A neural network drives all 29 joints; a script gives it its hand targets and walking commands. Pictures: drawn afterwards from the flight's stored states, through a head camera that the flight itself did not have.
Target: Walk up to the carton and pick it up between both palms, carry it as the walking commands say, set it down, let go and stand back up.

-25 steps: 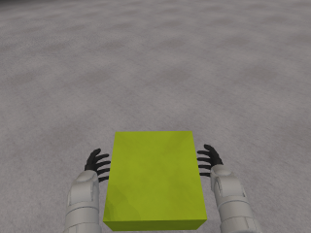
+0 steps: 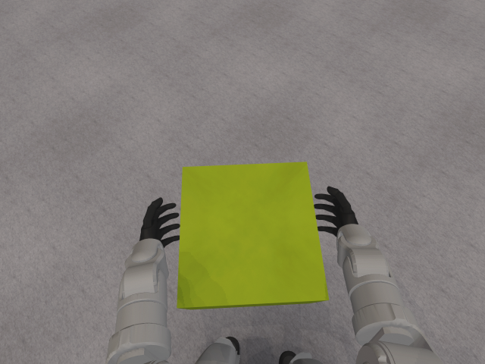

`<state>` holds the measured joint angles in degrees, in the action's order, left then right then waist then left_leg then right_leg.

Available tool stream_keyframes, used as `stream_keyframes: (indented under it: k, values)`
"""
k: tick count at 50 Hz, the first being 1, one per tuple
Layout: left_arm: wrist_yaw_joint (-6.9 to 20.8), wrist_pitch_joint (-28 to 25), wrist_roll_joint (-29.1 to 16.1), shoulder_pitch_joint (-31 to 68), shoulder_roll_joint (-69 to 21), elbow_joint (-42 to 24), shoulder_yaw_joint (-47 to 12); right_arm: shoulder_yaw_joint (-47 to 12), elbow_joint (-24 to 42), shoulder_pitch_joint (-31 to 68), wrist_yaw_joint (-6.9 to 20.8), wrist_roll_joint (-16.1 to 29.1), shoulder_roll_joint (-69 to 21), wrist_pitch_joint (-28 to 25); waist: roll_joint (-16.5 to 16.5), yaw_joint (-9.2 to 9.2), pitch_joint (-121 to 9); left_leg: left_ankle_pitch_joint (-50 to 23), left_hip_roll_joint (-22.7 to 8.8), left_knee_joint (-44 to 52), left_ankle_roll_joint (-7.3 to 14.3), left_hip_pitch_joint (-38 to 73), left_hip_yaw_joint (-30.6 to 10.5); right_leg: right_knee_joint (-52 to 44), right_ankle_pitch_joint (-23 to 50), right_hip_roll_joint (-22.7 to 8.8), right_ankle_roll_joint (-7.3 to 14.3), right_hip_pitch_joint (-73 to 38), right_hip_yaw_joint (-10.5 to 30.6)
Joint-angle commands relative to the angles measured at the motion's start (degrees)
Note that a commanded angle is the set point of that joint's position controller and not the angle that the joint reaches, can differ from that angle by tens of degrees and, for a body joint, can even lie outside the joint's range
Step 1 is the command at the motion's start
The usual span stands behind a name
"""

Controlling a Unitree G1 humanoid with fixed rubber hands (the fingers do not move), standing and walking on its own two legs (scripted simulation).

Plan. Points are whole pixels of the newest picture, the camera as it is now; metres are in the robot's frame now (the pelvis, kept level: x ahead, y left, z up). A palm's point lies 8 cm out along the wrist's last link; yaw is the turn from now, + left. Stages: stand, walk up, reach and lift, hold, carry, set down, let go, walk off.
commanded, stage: set down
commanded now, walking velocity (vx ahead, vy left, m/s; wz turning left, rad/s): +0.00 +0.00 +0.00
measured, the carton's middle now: (247, 237) +0.36 +0.06 -0.14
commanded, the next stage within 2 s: none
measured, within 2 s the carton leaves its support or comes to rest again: neither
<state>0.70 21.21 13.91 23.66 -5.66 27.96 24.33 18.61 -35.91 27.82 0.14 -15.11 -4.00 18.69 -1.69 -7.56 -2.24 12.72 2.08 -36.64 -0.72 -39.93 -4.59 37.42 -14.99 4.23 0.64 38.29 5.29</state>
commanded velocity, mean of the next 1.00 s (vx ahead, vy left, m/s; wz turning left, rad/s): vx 0.00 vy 0.00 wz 0.00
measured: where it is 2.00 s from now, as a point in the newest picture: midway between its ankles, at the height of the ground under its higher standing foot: outside the picture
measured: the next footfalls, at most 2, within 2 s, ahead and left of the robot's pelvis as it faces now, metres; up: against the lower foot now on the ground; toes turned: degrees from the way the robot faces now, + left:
none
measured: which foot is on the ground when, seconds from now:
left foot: down 0.00-1.00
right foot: down 0.00-1.00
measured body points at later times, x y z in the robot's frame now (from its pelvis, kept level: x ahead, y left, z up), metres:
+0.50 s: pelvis -0.03 +0.00 -0.07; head +0.16 +0.01 +0.33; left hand +0.34 +0.24 -0.14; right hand +0.41 -0.10 -0.15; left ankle +0.04 +0.12 -0.72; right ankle +0.02 -0.11 -0.72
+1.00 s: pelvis -0.04 -0.01 -0.14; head +0.20 -0.01 +0.24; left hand +0.36 +0.24 -0.22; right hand +0.44 -0.09 -0.23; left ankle +0.04 +0.12 -0.72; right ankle +0.02 -0.11 -0.72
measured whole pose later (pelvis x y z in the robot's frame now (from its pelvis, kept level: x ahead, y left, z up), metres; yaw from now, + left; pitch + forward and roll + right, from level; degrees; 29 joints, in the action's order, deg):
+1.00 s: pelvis -0.04 -0.01 -0.14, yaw +0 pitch +43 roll +0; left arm 0.0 19.0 11.8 42.3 -3.2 31.5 32.7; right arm 19.5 -44.0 51.5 -3.8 -13.4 0.9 17.8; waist -3.0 -8.3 -13.0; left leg 22.9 3.4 -74.9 -2.5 -95.0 -4.4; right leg 76.7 -25.6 7.3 0.3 93.9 4.1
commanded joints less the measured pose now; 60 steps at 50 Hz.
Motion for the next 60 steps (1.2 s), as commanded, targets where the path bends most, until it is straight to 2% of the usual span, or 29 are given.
stream_keyframes:
  k: [1, 11, 22, 32, 44, 60]
  values:
    - [14.52, -2.06, -8.67, 30.49, -46.69, 1.19, -29.45, -26.48, -0.48, 28.9, 15.64, 7.31, -48.42, -3.21, 1.36, -0.81, -33.41, -18.78, 2.05, -1.05, -0.89, 16.46, 1.92, 0.36, 11.18, 2.73, 0.41, -4.65, -1.59]
    - [15.65, -2.49, -7.64, 39.61, -48.68, 1.86, -27.59, -25.22, -2.71, 37.22, 17.34, 6.95, -49.63, -3.24, -0.11, -1.19, -42.26, -12.62, 2.44, -8.06, -0.42, 7.66, 3.33, 7.77, 4.93, 3.34, 0.51, 6.6, -2.62]
    - [17.29, -1.53, -8.11, 45.43, -48.34, 2.6, -26.32, -25.36, -3.93, 43.19, 17.03, 8.0, -51.0, -2.02, -2.17, -1.97, -50.45, -9.56, 3.12, -16.45, -0.29, -4.54, 4.92, 15.37, 2.3, 4.07, -0.19, 14.92, -3.26]
    - [17.25, -1.4, -9.14, 48.41, -46.65, 3.34, -25.27, -25.81, -5.35, 46.05, 15.52, 9.03, -51.76, -1.79, -3.08, -2.81, -55.69, -10.69, 3.76, -23.77, -0.66, -12.98, 5.5, 22.11, 3.78, 4.66, -0.57, 20.79, -3.42]
    - [15.74, -2.63, -10.24, 52.07, -43.74, 4.46, -23.32, -25.2, -7.35, 50.14, 12.85, 9.46, -50.74, -3.05, -4.07, -3.35, -60.14, -11.89, 4.27, -31.72, -1.34, -21.92, 5.87, 30.14, 6.25, 5.07, -1.04, 26.67, -3.61]
    - [13.81, -2.46, -11.12, 62.1, -39.54, 5.83, -19.95, -22.11, -11.86, 59.68, 9.92, 9.85, -48.3, -2.59, -5.52, -4.22, -62.76, -5.66, 4.68, -42.01, -1.96, -33.11, 7.65, 40.02, -0.26, 5.69, -0.96, 34.94, -4.52]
